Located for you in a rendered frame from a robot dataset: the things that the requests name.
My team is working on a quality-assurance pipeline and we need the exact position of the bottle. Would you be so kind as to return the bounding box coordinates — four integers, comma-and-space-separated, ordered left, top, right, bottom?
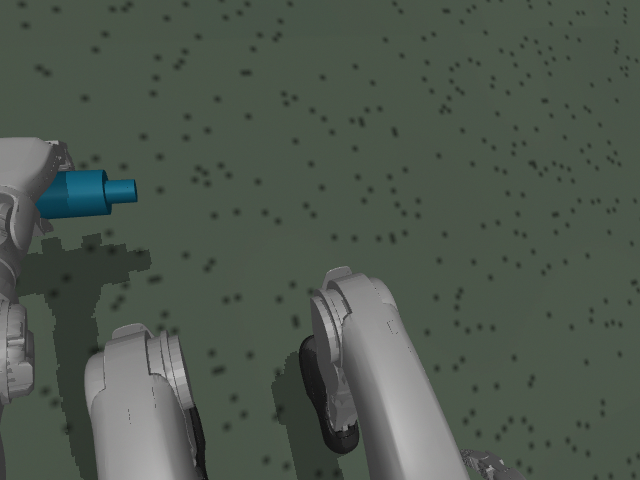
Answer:
35, 170, 138, 219

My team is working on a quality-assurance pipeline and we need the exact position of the right robot foot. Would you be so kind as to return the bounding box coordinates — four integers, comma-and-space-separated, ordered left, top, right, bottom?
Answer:
299, 335, 359, 454

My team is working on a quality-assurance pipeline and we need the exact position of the left robot arm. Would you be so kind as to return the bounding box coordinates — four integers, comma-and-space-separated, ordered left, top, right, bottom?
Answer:
0, 186, 37, 480

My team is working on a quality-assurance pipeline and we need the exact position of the left robot hand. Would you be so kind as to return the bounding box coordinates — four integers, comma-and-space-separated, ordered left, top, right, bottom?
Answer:
0, 137, 75, 237

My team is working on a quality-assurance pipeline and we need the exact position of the right robot hand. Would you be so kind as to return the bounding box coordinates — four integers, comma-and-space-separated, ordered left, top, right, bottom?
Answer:
460, 449, 527, 480

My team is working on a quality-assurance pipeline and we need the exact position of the left robot foot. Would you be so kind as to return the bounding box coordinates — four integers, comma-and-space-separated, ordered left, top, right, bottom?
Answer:
189, 403, 208, 480

